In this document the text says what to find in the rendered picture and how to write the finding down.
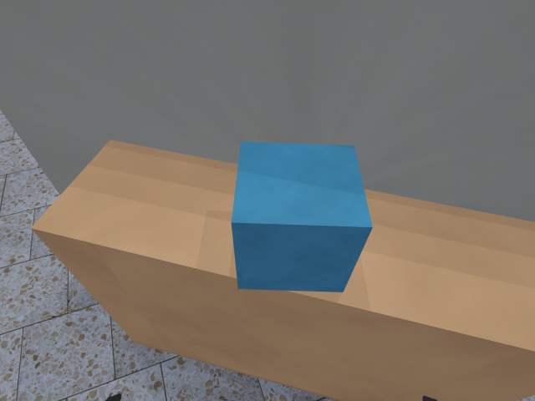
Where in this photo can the pedestal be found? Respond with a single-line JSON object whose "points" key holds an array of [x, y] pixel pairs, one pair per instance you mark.
{"points": [[441, 302]]}

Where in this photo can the carton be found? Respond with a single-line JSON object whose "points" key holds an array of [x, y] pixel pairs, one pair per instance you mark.
{"points": [[300, 217]]}

